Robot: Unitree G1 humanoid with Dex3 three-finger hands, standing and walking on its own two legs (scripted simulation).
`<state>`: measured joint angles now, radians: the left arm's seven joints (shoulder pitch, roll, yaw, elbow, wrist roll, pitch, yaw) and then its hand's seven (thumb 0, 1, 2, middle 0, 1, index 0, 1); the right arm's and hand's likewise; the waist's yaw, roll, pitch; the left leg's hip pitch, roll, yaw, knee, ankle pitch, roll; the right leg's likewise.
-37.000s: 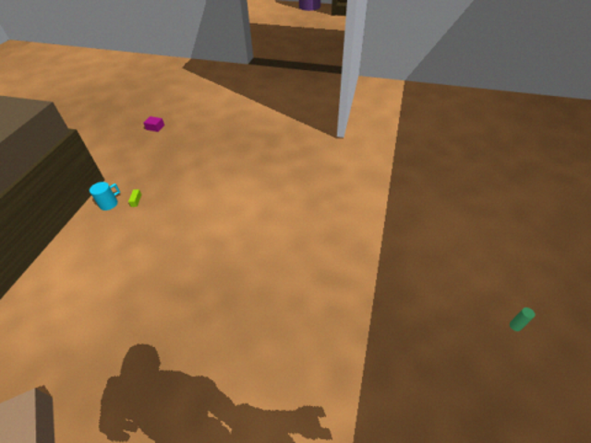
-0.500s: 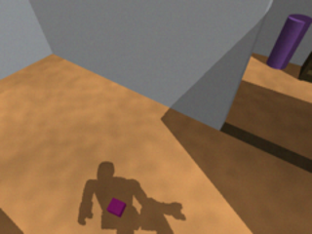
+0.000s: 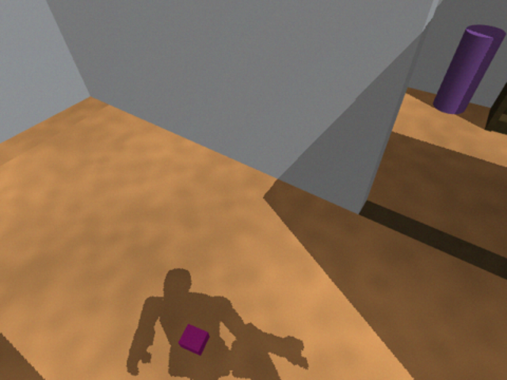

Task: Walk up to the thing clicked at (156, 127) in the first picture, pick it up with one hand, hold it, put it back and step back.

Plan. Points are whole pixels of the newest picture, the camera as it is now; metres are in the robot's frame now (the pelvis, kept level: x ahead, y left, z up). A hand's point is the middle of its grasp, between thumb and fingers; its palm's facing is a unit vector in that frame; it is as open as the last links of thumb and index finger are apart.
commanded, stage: stand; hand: left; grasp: from above
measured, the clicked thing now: (194, 339) +0.43 +0.28 -0.76
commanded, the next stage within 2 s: step back in 1.50 s
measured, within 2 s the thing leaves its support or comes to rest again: neither
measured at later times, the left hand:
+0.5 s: hand out of the picture +0.08 +0.23 -0.16, palm faces +0.01 -0.94 -0.33, open 7.4 cm
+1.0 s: hand out of the picture +0.09 +0.24 -0.16, palm faces -0.01 -0.94 -0.34, open 7.4 cm
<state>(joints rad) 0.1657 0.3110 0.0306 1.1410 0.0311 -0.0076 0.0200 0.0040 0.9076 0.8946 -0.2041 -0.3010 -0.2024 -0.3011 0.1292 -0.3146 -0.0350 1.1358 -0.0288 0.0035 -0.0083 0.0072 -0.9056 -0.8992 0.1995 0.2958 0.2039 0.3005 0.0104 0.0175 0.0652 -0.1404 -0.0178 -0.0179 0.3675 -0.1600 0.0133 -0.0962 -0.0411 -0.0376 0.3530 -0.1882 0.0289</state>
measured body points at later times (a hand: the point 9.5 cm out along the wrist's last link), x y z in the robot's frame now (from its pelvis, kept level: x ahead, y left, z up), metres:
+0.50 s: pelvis +0.01 -0.01 +0.00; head +0.01 -0.01 +0.45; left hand +0.08 +0.28 -0.13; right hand +0.08 -0.30 -0.14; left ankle +0.03 +0.11 -0.75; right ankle +0.01 -0.14 -0.75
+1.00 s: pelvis +0.02 -0.01 +0.00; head +0.03 -0.01 +0.45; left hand +0.09 +0.28 -0.13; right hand +0.09 -0.31 -0.14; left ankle +0.03 +0.11 -0.75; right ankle +0.01 -0.14 -0.75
